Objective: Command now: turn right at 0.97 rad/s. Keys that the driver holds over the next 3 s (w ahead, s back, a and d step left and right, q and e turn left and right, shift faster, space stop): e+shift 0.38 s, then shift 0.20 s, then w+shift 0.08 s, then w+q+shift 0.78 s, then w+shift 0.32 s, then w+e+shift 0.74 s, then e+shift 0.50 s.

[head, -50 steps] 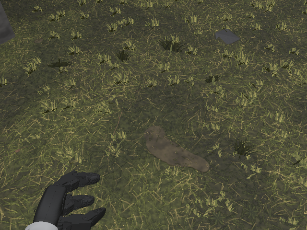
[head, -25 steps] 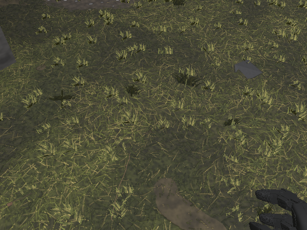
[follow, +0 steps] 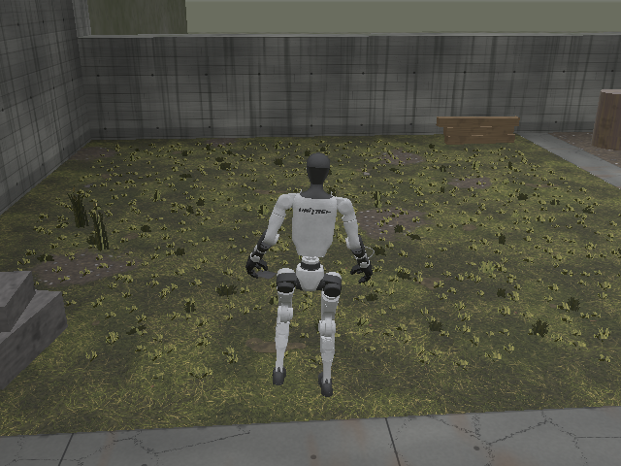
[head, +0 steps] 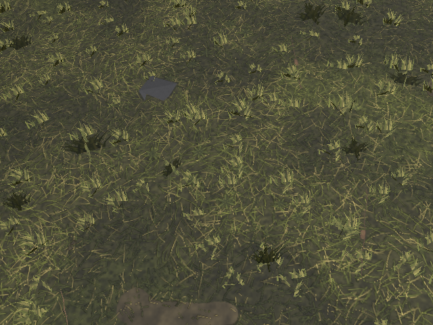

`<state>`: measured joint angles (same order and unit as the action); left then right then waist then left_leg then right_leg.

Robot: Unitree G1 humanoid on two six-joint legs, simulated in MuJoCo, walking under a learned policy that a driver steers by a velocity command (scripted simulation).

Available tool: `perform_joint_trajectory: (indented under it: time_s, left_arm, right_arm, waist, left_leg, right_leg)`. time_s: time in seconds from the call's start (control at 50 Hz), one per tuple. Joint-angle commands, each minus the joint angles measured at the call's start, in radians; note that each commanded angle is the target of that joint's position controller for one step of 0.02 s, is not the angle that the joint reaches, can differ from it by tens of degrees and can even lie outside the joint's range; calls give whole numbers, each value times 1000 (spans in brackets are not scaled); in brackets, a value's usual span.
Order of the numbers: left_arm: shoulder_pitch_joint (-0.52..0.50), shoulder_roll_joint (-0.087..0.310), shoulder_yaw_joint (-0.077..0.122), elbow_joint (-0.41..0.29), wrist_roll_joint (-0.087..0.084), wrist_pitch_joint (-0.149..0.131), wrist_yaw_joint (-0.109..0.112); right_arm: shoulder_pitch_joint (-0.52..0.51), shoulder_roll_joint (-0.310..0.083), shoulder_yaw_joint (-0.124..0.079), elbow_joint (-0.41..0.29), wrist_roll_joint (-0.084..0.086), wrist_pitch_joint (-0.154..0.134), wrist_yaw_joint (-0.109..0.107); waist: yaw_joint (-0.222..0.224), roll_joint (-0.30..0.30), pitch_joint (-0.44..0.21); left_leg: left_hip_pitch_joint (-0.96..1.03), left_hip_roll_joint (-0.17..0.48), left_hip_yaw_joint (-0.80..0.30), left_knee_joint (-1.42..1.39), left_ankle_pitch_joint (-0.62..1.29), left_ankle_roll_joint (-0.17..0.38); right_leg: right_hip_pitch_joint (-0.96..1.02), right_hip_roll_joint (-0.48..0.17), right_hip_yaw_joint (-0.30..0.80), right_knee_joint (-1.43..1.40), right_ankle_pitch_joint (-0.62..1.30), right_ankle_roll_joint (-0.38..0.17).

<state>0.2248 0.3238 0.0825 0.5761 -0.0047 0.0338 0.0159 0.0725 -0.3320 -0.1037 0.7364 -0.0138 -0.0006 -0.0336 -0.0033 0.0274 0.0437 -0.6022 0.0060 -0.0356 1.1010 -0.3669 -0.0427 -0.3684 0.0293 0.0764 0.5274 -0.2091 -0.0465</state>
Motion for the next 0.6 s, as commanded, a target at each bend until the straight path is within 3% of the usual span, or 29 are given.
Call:
perform_joint_trajectory:
  time_s: [0.02,0.08,0.2,0.24,0.28,0.3,0.32,0.34,0.36,0.38,0.4,0.44,0.48,0.58,0.6]
  left_arm:
    - [-56,162,46,-98,-2,-13,24]
    - [-43,179,55,-101,-11,-6,32]
    - [-59,189,63,-119,-13,9,25]
    - [-77,186,64,-126,-17,12,21]
    - [-108,170,57,-134,-28,17,19]
    - [-52,114,41,-128,-26,19,15]
    - [5,82,32,-140,-30,17,11]
    - [0,182,60,-135,-17,1,5]
    - [-1,228,76,-111,-20,1,0]
    - [9,218,78,-88,-20,10,1]
    - [13,188,69,-77,-11,16,3]
    - [-2,128,44,-87,-14,16,-2]
    - [-53,91,25,-107,-16,8,1]
    - [-63,62,1,-101,-3,-1,-4]
    - [-46,63,0,-89,-9,-1,-7]
  right_arm:
    - [-13,-64,-14,-61,3,-20,0]
    - [-45,-42,-3,-68,11,-23,9]
    - [-43,-65,-7,-67,22,-37,29]
    - [-17,-79,-14,-63,25,-44,35]
    - [44,-96,-27,-45,25,-48,36]
    - [59,-143,-39,-46,15,-41,31]
    - [28,-202,-44,-56,-8,-25,24]
    - [19,-157,-39,-73,-30,-29,22]
    - [-34,-101,-23,-98,-22,-29,12]
    - [-72,-68,-13,-110,-10,-22,0]
    - [-69,-60,-6,-113,1,-16,-10]
    - [-26,-70,1,-101,2,-6,-16]
    - [36,-91,-3,-85,-2,2,-11]
    - [36,-146,-16,-75,13,13,15]
    - [67,-151,-18,-65,23,13,20]
  waist:
    - [-19,-143,-177]
    - [-2,-158,-169]
    - [14,-210,-157]
    - [5,-221,-159]
    - [-31,-199,-160]
    - [-3,-70,-206]
    - [58,219,-178]
    - [41,229,-146]
    - [46,159,-118]
    - [48,110,-89]
    - [36,86,-84]
    - [14,65,-65]
    - [-27,91,-78]
    - [-37,156,-134]
    - [-45,155,-158]
  left_leg:
    - [-58,-27,-61,-56,81,-10]
    - [-34,-63,-86,-223,88,-25]
    - [106,-96,-119,-426,57,-14]
    - [190,-94,-120,-529,59,0]
    - [362,-56,-99,-732,208,21]
    - [513,110,-211,-769,243,81]
    - [579,310,-444,-805,387,225]
    - [500,404,-533,-832,368,309]
    - [460,356,-420,-823,307,292]
    - [430,278,-304,-815,234,247]
    - [429,241,-253,-808,231,231]
    - [428,219,-171,-814,334,248]
    - [500,222,-141,-808,399,271]
    - [495,248,-71,-772,522,280]
    - [481,250,-72,-799,327,275]
  right_leg:
    - [191,-196,290,-159,254,-151]
    - [207,-177,353,-144,195,-152]
    - [172,-145,493,-121,162,-145]
    - [163,-124,533,-105,175,-132]
    - [94,-64,520,-51,103,-88]
    - [-6,7,436,86,-185,-41]
    - [-214,162,197,296,-436,16]
    - [-281,80,154,523,-397,65]
    - [-278,29,123,607,-316,83]
    - [-275,10,101,651,-243,97]
    - [-285,5,79,715,-195,108]
    - [-291,-11,14,725,-173,123]
    - [-305,-27,-12,628,-184,136]
    - [-101,-42,-69,329,-225,129]
    - [-52,-35,-92,269,-215,116]
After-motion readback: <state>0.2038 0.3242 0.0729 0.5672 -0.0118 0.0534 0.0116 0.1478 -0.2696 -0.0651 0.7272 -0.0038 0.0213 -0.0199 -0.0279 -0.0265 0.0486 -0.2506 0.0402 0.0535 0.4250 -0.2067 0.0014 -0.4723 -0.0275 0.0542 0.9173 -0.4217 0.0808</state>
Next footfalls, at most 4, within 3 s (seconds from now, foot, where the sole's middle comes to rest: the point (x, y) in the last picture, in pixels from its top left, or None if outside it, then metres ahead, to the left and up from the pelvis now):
0.30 left None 0.13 0.12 -0.78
0.72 right None -0.03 -0.11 -0.78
1.18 left None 0.40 -0.11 -0.78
1.62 right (317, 195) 0.86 -0.27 -0.78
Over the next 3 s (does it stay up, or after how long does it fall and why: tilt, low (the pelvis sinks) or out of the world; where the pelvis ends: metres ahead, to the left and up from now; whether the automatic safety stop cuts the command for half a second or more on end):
stays up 1.81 -0.18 -0.02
